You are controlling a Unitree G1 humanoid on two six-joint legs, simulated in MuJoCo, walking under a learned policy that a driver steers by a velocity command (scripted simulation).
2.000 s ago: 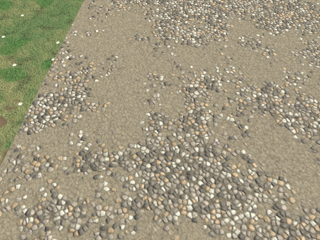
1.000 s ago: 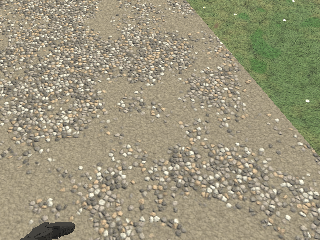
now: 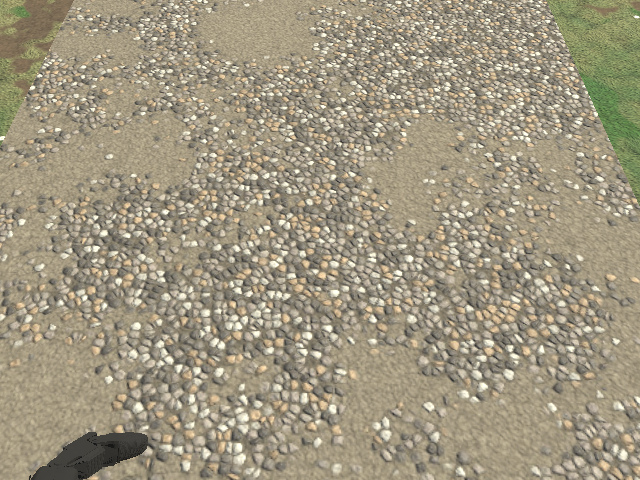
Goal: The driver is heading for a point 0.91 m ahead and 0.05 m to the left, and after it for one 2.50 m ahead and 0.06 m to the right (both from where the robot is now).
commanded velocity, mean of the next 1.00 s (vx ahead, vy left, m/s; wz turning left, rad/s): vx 0.09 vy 0.00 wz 0.35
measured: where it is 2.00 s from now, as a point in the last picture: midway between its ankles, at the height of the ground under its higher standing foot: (232, 406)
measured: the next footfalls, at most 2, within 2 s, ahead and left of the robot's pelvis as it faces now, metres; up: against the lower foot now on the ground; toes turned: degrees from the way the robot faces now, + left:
left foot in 0.40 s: +0.21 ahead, +0.15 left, +0.00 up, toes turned +17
right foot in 0.76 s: +0.26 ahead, -0.10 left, +0.00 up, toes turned +19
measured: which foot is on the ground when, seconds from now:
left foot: up 0.00-0.38, down 0.40-1.00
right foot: down 0.00-0.40, up 0.42-0.74, down 0.76-1.00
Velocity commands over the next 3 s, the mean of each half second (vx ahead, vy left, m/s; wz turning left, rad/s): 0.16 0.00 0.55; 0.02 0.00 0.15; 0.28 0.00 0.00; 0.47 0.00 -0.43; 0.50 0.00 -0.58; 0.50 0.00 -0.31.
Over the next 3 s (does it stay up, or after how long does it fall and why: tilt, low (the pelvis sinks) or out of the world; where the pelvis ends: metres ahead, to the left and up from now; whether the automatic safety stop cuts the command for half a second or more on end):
stays up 1.13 0.03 0.02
